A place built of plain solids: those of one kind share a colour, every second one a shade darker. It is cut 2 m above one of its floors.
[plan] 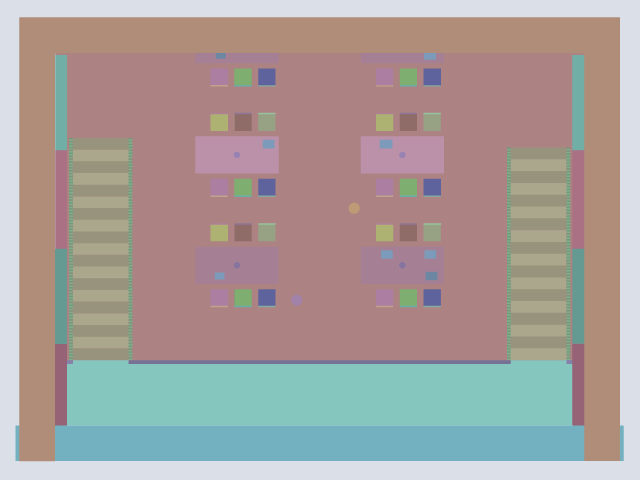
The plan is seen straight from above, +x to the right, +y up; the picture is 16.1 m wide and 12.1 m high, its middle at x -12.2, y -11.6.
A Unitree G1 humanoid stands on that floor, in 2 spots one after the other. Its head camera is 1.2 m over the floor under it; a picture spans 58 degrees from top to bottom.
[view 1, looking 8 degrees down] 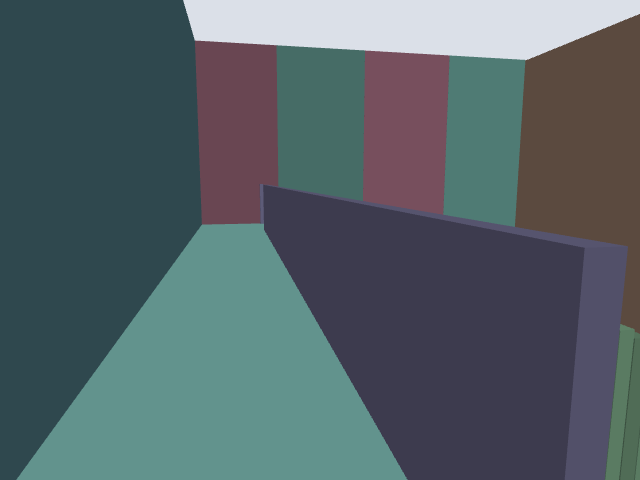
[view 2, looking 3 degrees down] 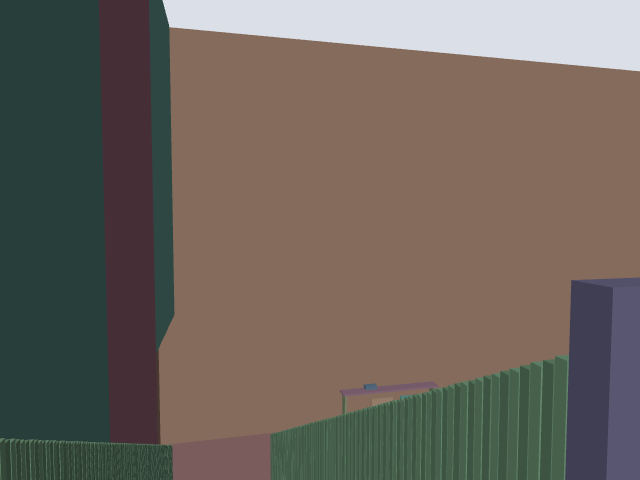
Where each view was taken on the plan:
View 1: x -6.69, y -15.37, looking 169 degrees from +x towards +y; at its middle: rail_guard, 3.43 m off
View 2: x -17.73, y -15.37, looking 77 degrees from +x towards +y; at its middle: wall_wing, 8.72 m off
